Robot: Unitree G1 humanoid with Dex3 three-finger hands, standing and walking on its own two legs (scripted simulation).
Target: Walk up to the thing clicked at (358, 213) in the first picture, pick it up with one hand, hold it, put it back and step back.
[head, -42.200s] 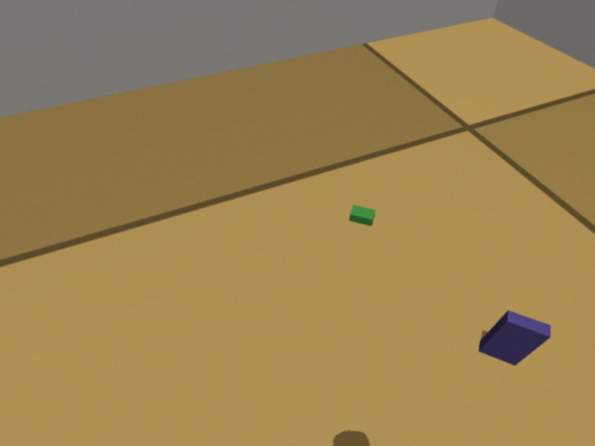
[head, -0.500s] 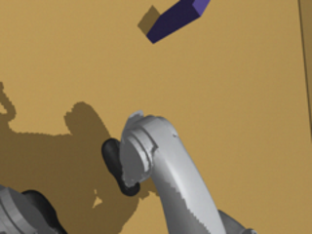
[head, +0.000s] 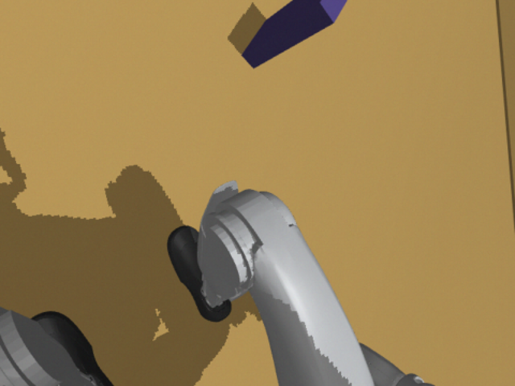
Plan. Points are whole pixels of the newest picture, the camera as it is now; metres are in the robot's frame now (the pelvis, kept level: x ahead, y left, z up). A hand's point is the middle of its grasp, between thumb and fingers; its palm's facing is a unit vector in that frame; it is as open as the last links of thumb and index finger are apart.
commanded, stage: close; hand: left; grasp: from above
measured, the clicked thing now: out of the picture +0.48 +0.37 -0.31
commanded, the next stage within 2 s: go down in 1.04 s
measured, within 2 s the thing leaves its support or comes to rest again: neither
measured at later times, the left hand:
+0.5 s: hand out of the picture +0.46 +0.37 -0.28, palm faces -0.24 -0.38 -0.89, open 12.2 cm
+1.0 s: hand out of the picture +0.45 +0.36 -0.28, palm faces -0.25 -0.38 -0.89, open 12.5 cm
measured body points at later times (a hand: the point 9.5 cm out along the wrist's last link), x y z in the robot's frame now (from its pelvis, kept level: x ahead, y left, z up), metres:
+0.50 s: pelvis +0.00 +0.00 +0.00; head +0.32 +0.12 +0.28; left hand +0.47 +0.38 -0.23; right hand +0.02 -0.24 -0.04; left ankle +0.06 +0.12 -0.29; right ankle +0.13 -0.11 -0.29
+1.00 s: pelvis +0.00 +0.00 +0.00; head +0.33 +0.12 +0.28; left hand +0.47 +0.38 -0.23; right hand +0.03 -0.24 -0.04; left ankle +0.06 +0.12 -0.29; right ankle +0.13 -0.11 -0.29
